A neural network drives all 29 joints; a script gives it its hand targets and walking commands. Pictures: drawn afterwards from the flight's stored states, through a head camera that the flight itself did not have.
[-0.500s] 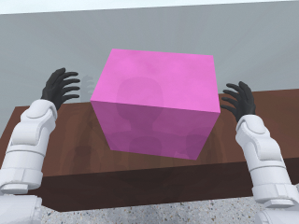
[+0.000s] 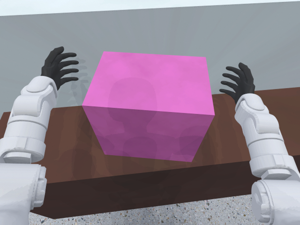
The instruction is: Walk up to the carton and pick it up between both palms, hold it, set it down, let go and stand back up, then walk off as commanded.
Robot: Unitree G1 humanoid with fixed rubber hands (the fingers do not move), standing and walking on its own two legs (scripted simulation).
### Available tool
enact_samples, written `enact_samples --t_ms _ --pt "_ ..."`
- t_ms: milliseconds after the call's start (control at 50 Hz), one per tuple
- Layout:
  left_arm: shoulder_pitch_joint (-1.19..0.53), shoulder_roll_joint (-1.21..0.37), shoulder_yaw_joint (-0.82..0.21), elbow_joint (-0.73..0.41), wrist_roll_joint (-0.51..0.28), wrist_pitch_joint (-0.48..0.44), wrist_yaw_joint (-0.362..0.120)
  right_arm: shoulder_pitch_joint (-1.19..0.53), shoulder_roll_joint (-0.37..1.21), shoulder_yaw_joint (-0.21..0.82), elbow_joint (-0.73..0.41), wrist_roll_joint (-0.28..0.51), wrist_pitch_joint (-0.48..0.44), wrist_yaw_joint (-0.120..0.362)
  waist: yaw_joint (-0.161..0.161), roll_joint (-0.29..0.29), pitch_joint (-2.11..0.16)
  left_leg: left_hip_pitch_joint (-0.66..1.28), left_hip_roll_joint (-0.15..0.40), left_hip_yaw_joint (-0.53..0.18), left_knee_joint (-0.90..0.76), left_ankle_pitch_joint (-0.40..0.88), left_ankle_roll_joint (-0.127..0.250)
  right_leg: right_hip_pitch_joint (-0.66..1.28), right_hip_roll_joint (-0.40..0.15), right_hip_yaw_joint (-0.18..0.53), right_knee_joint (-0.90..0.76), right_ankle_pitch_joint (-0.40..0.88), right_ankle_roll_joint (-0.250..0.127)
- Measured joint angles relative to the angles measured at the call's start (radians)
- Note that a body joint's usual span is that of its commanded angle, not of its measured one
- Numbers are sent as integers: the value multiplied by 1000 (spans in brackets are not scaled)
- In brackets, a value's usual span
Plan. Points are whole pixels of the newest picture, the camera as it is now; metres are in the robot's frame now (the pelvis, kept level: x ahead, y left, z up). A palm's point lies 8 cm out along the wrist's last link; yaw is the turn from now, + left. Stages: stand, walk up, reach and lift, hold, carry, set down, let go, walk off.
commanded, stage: reach and lift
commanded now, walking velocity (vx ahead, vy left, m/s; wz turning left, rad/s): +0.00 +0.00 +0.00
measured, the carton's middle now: (150, 110) +0.46 -0.01 +0.00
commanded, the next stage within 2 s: none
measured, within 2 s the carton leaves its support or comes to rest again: neither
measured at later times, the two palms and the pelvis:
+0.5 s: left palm (65, 98) +0.44 +0.22 +0.10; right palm (239, 106) +0.39 -0.25 +0.08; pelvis +0.00 +0.00 +0.00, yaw +1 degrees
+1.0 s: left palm (80, 114) +0.45 +0.21 +0.02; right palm (227, 121) +0.40 -0.24 +0.01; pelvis -0.01 +0.01 -0.02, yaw +1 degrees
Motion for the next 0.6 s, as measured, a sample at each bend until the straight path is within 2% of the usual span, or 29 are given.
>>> enact_samples --t_ms 100,220,440,600 --pt "-23 -7 -3 58 0 -9 0 -18 -1 0 41 0 -19 3 -4 0 -7 0 1 0 0 -1 -1 0 1 0 -1 0 0" --pt "-23 -22 -12 143 0 -63 0 -19 -1 0 104 0 -56 4 -4 0 -9 -1 1 -1 0 -1 -1 0 1 0 -1 0 0" --pt "-23 -85 -44 304 0 -241 0 -19 -1 0 240 -8 -170 5 -4 1 -11 -20 0 -12 10 -1 -1 -11 1 -12 -1 0 0" --pt "-23 -133 -65 392 0 -364 6 -19 -1 0 340 -11 -272 17 -4 11 -58 -152 3 -31 65 -9 -1 -127 2 -31 35 -4 0"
